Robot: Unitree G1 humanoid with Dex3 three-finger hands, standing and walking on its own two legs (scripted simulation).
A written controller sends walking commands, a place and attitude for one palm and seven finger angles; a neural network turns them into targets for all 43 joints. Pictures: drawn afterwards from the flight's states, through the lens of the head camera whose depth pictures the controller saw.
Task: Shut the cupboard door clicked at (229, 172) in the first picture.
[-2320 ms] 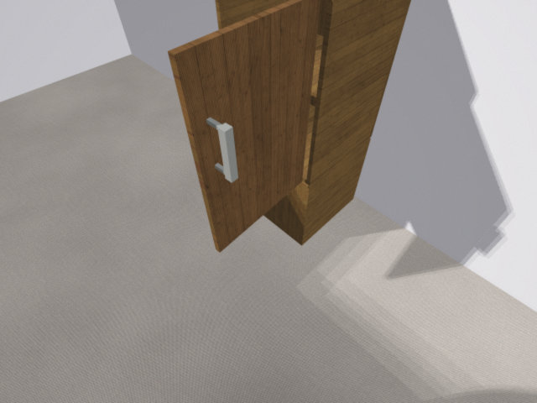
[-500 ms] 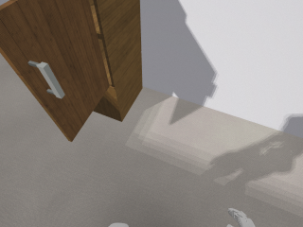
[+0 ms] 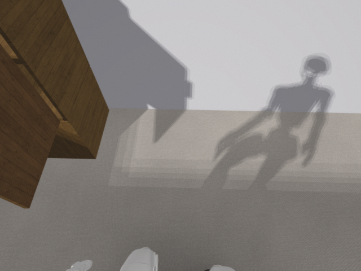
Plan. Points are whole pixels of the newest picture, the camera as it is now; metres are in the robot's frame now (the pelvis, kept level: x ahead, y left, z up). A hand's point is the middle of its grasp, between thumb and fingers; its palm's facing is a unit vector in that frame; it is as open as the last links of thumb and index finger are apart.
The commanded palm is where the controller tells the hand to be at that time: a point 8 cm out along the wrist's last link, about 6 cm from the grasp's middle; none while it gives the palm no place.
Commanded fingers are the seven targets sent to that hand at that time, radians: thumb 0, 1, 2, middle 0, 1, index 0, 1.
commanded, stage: walk around to get in front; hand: left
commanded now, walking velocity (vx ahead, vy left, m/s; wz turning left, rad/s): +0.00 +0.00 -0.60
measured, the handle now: out of the picture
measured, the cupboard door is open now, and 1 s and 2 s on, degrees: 93 93 93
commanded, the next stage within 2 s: none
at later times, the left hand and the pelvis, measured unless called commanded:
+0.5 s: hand (126, 246) +0.18 +0.16 -0.16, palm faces -0.31 -0.91 -0.26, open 7.4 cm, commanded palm none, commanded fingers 0.00 0.90 0.90 -0.20 -0.30 -0.20 -0.30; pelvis +0.01 -0.02 -0.01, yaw -19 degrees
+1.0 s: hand (144, 234) +0.21 +0.11 -0.17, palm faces -0.52 -0.83 -0.20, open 7.4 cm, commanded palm none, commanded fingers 0.00 0.90 0.90 -0.20 -0.30 -0.20 -0.30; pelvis +0.03 -0.02 +0.01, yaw -35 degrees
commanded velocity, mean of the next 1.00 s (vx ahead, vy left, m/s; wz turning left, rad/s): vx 0.00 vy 0.00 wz -0.60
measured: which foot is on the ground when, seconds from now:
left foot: up 0.00-0.12, down 0.14-0.50, up 0.52-0.86, down 0.88-1.00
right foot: down 0.00-0.14, up 0.16-0.48, down 0.50-0.88, up 0.90-1.00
